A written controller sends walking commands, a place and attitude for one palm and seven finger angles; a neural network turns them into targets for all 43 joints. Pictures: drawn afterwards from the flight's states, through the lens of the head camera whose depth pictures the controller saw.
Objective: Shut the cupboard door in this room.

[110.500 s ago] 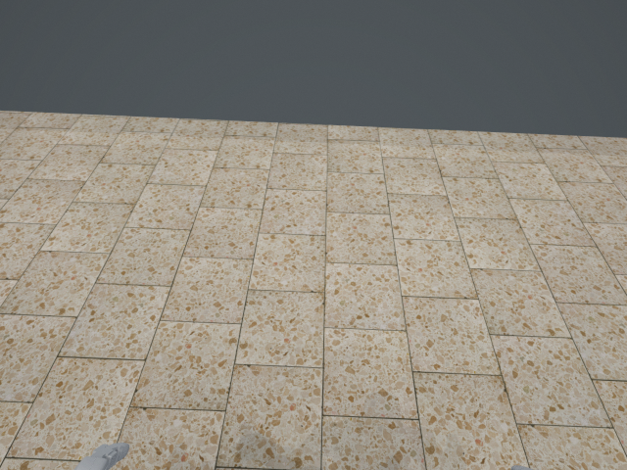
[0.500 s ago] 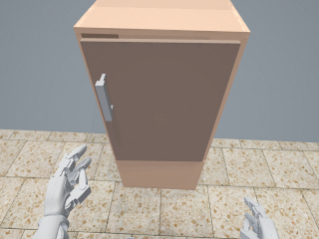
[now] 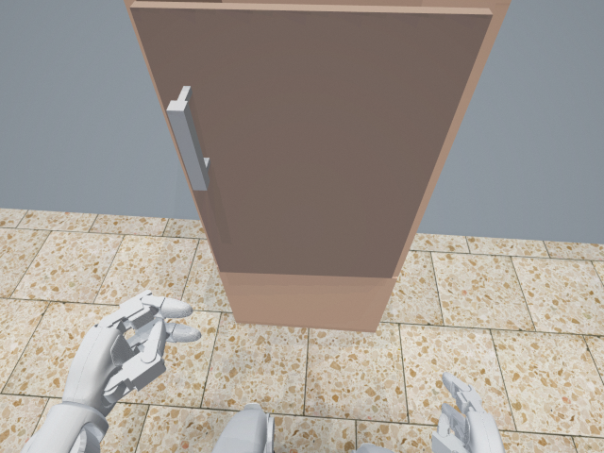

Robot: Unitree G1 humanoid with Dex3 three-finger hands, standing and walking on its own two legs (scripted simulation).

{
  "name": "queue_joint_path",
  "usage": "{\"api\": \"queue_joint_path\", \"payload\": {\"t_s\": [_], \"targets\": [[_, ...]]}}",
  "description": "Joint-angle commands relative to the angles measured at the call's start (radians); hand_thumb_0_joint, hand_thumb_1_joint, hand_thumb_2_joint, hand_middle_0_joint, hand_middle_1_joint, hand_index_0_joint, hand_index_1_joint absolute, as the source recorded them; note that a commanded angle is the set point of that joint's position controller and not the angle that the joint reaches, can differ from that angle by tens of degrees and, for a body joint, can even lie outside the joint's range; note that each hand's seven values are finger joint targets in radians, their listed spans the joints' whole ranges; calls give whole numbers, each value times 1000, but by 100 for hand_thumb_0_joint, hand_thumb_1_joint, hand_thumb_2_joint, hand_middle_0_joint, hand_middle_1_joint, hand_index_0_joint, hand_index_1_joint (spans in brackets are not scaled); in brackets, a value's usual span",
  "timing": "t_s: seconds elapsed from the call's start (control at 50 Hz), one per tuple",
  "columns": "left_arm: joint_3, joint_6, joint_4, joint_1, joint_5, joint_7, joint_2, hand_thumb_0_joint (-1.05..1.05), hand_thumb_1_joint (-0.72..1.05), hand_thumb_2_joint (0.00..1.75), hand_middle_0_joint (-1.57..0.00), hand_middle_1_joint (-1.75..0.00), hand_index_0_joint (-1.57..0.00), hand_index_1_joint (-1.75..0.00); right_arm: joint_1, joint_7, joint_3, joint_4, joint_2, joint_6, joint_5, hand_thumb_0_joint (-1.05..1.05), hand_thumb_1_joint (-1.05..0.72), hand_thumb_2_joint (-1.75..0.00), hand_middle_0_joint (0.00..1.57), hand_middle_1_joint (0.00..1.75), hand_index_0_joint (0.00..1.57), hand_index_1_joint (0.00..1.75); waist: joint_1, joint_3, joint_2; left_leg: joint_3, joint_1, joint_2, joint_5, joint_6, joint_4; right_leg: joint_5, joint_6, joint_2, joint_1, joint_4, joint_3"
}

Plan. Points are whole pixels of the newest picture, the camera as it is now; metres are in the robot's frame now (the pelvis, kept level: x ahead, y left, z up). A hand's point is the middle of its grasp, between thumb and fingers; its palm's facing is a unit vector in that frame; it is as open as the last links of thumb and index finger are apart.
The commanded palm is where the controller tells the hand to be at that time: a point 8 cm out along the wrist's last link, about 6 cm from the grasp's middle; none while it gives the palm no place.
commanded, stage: raise the hand and make a fist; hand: left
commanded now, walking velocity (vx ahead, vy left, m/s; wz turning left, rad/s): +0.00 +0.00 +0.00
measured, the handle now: (193, 140) +0.51 +0.19 +0.13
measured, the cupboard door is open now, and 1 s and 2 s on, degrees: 2 2 2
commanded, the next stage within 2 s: bring the fist close to the handle in 1.16 s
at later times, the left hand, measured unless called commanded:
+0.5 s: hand (93, 346) +0.21 +0.22 +0.12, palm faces +0.07 -1.00 -0.06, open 3.1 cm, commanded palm +0.18 +0.27 +0.11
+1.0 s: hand (128, 342) +0.22 +0.19 +0.11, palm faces -0.02 -1.00 -0.02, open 3.1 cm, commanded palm +0.20 +0.25 +0.13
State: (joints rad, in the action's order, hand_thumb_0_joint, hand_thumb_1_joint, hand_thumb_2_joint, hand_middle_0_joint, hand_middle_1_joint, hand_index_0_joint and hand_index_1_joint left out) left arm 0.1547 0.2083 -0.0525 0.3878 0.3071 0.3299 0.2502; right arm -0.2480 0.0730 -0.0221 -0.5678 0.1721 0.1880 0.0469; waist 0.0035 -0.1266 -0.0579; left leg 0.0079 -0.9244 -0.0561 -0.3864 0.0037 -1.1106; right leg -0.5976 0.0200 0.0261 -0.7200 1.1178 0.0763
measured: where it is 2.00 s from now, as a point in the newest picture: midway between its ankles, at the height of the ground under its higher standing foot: outside the picture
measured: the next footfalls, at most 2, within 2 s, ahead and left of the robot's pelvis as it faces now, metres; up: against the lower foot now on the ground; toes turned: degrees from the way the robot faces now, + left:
none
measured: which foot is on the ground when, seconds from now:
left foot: down 0.00-1.00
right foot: down 0.00-1.00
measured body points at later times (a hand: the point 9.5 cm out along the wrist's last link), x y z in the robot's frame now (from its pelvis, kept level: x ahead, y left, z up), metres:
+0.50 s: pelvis +0.00 +0.03 +0.02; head +0.02 +0.04 +0.47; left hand +0.20 +0.27 +0.12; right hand +0.20 -0.18 -0.02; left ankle +0.09 +0.12 -0.65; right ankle -0.02 -0.11 -0.65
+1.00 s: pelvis +0.00 +0.01 +0.04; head +0.01 +0.01 +0.49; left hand +0.21 +0.25 +0.11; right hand +0.17 -0.23 -0.03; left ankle +0.09 +0.12 -0.65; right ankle -0.02 -0.11 -0.65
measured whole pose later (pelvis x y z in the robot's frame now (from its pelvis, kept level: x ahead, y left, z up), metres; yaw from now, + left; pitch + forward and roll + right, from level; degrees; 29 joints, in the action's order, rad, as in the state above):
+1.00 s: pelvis +0.00 +0.01 +0.04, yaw +1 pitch +5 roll -2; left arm 0.14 0.18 -0.08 0.38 0.29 0.25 0.26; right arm -0.29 0.07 -0.04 -0.55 0.27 0.23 0.04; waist 0.01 -0.08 -0.05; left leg 0.00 -0.66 -0.03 -0.30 0.02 -0.87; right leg -0.49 0.01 0.01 -0.46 0.86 0.07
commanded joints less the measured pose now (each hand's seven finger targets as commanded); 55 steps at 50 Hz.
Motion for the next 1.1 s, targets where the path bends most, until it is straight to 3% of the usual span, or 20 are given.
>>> {"api": "queue_joint_path", "payload": {"t_s": [0.0,0.08,0.14,0.2,0.28,0.3,0.36,0.44,0.54,0.58,0.6,0.62,0.68,0.7,0.76,0.8,0.88,0.98,1.04,1.08], "targets": [[183,101,-322,122,42,-119,128,0,90,90,-90,-106,-90,-106,96,13,78,204,131,59,-11,0,-90,-90,20,30,20,30,-76,-236,67,34,341,38,238,24,183,464,-38,-15,105,-240,-54],[44,258,-321,47,-1,-138,62,0,90,90,-97,-114,-97,-114,63,-5,75,171,157,82,-28,0,-90,-90,20,30,20,30,-9,-126,29,50,343,26,197,27,173,347,-15,9,-48,-201,-15],[-22,282,-263,43,-15,-97,46,0,90,90,-102,-120,-102,-120,44,-10,74,167,184,98,-24,0,-90,-90,20,30,20,30,18,-105,5,72,333,20,63,22,199,184,-5,10,-104,-220,-13],[-4,229,-273,51,-19,-75,92,0,90,90,-108,-126,-108,-126,38,-2,77,188,199,101,-9,0,-90,-90,20,30,20,30,7,-155,-2,78,366,23,-9,25,245,140,-4,7,-63,-256,-24],[108,170,-372,31,-21,-123,181,0,90,90,-115,-134,-115,-134,52,8,72,204,189,85,-8,0,-90,-90,20,30,20,30,-35,-222,-38,98,442,16,-1,20,308,175,3,17,10,-263,-4],[85,169,-412,25,-16,-138,148,0,90,90,-117,-136,-117,-136,58,8,65,216,181,82,-8,0,-90,-90,20,30,20,30,-33,-223,-59,98,469,15,4,18,320,184,4,16,14,-264,4],[74,169,-422,1,-14,-180,119,0,90,90,-123,-142,-123,-142,60,1,49,216,174,73,-13,0,-90,-90,20,30,20,30,-23,-155,-98,115,485,8,-23,8,351,186,7,22,9,-272,20],[-11,125,-309,-6,-38,-168,61,0,90,90,-130,-150,-130,-150,52,-6,38,213,186,64,-10,0,-90,-90,20,30,20,30,18,-37,-37,122,444,6,-119,10,378,143,-1,23,-13,-314,20],[1,49,-269,-68,-39,-109,111,0,90,90,-130,-150,-130,-150,47,2,27,228,198,64,-1,0,-90,-90,20,30,20,30,9,-35,-4,107,448,18,-137,18,404,125,-4,15,45,-370,2],[71,53,-293,-108,-30,-114,176,0,90,90,-130,-150,-130,-150,52,9,24,224,203,65,-5,0,-90,-90,20,30,20,30,-1,-60,17,101,458,21,-119,19,402,119,-4,16,76,-384,-9],[64,62,-334,-126,-25,-118,160,0,90,90,-130,-150,-130,-150,63,9,20,231,192,68,-5,0,-90,-90,20,30,20,30,-7,-78,-15,93,475,25,-102,20,404,124,-2,13,92,-389,-8],[101,75,-358,-153,-16,-126,187,0,90,90,-130,-150,-130,-150,64,9,18,228,192,72,-7,0,-90,-90,20,30,20,30,-9,-103,-27,95,497,23,-79,18,404,138,1,14,98,-386,-8],[130,115,-378,-167,-8,-150,196,0,90,90,-130,-150,-130,-150,66,6,12,205,188,86,-12,0,-90,-90,20,30,20,30,-16,-106,-63,93,515,24,-58,13,405,153,5,18,112,-385,-6],[101,117,-362,-159,-4,-149,161,0,90,90,-130,-150,-130,-150,70,3,10,204,182,91,-10,0,-90,-90,20,30,20,30,-8,-86,-72,91,516,25,-59,14,407,154,5,15,104,-393,-6],[60,97,-266,-118,1,-123,121,0,90,90,-130,-150,-130,-150,67,-2,14,186,192,97,-4,0,-90,-90,20,30,20,30,2,-26,-37,79,489,28,-68,13,408,138,-1,11,96,-420,-14],[25,55,-198,-66,1,-94,94,0,90,90,-130,-150,-130,-150,61,-3,22,186,198,98,3,0,-90,-90,20,30,20,30,2,-3,23,66,460,33,-52,18,401,131,-9,4,109,-446,-26],[71,20,-209,-85,5,-71,154,0,90,90,-130,-150,-130,-150,62,3,32,189,208,100,3,0,-90,-90,20,30,20,30,-10,-21,55,44,453,41,11,22,375,112,-16,-11,140,-478,-69],[148,127,-342,-180,7,-131,207,0,90,90,-130,-150,-130,-150,61,2,30,175,194,112,-12,0,-90,-90,20,30,20,30,-17,-82,-2,40,505,40,85,22,361,186,-7,1,143,-437,-54],[107,169,-304,-151,2,-143,146,0,90,90,-130,-150,-130,-150,53,-10,30,165,187,115,-13,0,-90,-90,20,30,20,30,-6,-77,-27,40,517,40,101,21,355,234,-4,4,123,-413,-38],[89,155,-247,-106,-5,-127,135,0,90,90,-130,-150,-130,-150,48,-14,36,157,195,111,-11,0,-90,-90,20,30,20,30,-4,-66,-22,36,500,39,98,22,351,237,-8,4,125,-416,-42]]}}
